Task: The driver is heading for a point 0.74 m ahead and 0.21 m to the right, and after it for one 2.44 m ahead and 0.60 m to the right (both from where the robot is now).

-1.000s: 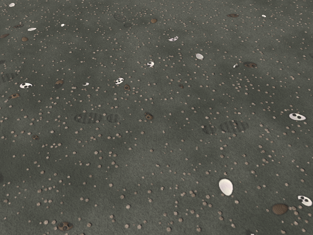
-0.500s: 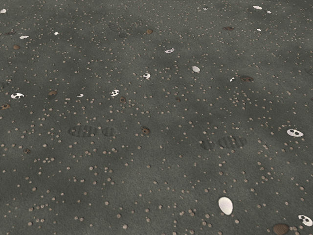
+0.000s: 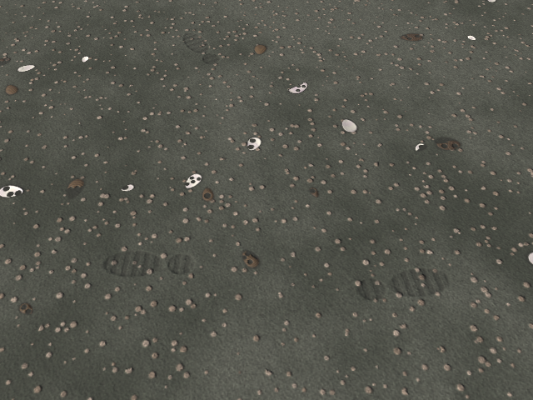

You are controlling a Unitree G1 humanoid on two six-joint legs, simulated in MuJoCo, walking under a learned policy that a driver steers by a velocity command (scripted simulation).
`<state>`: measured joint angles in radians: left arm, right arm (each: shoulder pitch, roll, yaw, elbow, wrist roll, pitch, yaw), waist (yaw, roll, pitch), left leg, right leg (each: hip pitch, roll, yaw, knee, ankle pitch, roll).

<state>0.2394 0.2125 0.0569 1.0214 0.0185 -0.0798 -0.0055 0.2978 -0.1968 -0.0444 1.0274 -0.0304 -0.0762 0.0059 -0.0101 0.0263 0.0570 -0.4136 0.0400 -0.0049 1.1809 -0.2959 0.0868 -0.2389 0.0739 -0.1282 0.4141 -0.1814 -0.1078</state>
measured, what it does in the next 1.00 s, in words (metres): walks ahead, turning right: left foot, then right foot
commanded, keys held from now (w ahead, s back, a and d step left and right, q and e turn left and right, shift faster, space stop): w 0.34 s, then w+e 0.66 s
